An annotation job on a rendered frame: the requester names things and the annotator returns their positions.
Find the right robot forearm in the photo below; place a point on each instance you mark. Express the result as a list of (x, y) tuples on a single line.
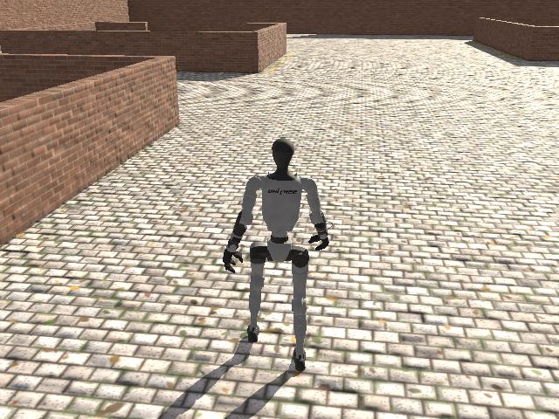
[(321, 228)]

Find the humanoid robot head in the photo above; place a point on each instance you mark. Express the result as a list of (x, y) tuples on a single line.
[(283, 150)]

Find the robot right hand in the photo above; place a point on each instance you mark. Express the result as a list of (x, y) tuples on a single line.
[(324, 244)]

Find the left robot forearm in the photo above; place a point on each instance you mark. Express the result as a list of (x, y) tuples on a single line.
[(236, 235)]

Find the robot left hand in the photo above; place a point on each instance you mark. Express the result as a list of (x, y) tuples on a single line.
[(228, 260)]

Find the left robot shin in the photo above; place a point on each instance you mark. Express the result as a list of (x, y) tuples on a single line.
[(254, 304)]

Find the left robot upper arm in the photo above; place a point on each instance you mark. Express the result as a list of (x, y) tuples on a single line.
[(255, 183)]

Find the right robot upper arm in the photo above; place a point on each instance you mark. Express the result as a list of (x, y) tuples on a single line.
[(313, 199)]

